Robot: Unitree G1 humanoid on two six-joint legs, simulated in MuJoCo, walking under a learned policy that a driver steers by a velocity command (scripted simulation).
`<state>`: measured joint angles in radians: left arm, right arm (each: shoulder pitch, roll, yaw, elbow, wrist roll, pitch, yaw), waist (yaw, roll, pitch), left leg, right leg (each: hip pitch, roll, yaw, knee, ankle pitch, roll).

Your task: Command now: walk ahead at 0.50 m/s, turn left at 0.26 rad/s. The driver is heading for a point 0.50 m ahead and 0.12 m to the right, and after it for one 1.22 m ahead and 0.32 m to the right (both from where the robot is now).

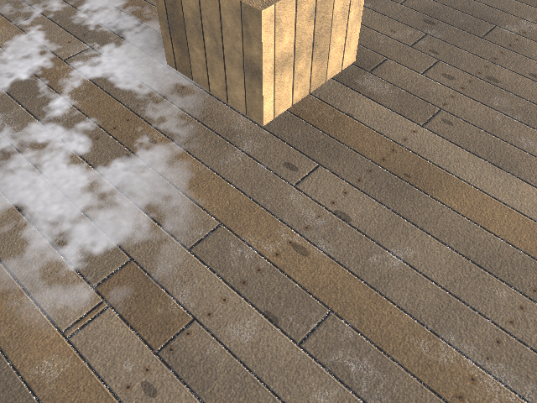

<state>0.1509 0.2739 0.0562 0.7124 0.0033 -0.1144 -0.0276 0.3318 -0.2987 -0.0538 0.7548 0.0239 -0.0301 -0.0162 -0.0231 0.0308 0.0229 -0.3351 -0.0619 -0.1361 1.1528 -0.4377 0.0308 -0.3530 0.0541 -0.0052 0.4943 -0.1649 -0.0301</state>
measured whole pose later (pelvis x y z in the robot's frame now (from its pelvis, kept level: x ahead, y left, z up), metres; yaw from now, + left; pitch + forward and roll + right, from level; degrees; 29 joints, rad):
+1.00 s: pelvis +0.49 -0.08 +0.00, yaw -28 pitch +1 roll +0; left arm 0.22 0.30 0.06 0.65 -0.01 -0.04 -0.03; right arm 0.22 -0.31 -0.05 0.77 0.01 -0.11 0.00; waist -0.01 0.01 0.07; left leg -0.42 0.06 -0.03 1.18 -0.38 -0.01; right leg -0.36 0.09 0.00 0.51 -0.17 -0.09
